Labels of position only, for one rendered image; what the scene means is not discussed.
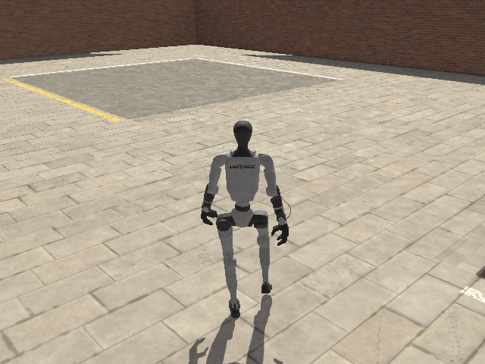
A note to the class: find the left robot hand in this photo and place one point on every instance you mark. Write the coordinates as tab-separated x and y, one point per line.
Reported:
211	214

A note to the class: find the robot left thigh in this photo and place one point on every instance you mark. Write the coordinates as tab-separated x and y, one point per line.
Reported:
225	232

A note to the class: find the right robot hand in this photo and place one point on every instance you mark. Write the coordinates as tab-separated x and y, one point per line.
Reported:
285	232

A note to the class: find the robot right upper arm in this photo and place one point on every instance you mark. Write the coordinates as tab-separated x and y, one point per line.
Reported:
269	173

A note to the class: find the robot right forearm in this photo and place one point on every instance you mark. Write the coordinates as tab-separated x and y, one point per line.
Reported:
278	208

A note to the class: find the left robot shin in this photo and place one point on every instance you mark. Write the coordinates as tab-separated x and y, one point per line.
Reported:
231	282

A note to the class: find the robot left upper arm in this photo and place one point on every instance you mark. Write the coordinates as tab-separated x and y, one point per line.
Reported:
215	172

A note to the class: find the robot left forearm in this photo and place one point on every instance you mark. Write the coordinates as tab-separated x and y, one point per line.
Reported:
207	201

